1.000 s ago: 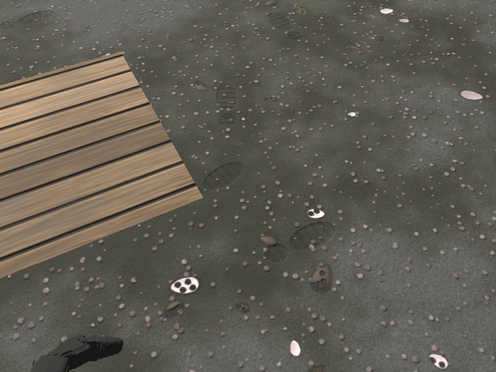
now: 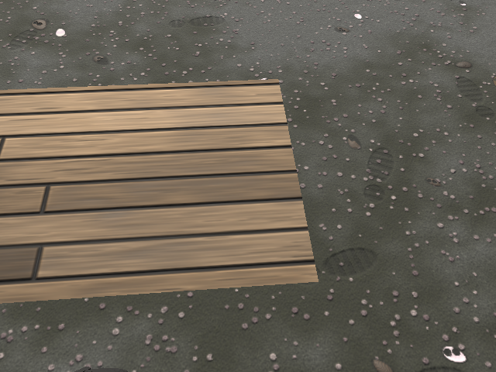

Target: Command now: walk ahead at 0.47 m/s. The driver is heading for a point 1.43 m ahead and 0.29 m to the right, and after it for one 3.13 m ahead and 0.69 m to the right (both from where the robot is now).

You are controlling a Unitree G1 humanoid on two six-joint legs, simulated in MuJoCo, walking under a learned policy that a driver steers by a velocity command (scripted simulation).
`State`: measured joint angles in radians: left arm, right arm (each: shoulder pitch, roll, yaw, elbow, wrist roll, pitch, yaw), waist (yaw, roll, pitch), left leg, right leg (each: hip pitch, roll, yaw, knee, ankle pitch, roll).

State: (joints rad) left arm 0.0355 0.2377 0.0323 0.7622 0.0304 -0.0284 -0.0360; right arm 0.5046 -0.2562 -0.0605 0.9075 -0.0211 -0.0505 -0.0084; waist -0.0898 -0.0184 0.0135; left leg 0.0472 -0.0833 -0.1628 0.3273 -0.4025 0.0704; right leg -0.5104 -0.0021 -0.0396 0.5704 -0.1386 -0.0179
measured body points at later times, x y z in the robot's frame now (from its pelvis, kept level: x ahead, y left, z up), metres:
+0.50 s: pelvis +0.27 -0.03 +0.01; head +0.30 -0.04 +0.45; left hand +0.25 +0.24 -0.12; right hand +0.46 -0.29 -0.08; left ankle +0.44 +0.06 -0.71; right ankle +0.12 -0.10 -0.73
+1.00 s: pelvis +0.51 -0.10 +0.01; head +0.54 -0.11 +0.46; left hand +0.80 +0.01 -0.09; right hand +0.34 -0.30 -0.13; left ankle +0.45 +0.05 -0.73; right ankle +0.58 -0.25 -0.71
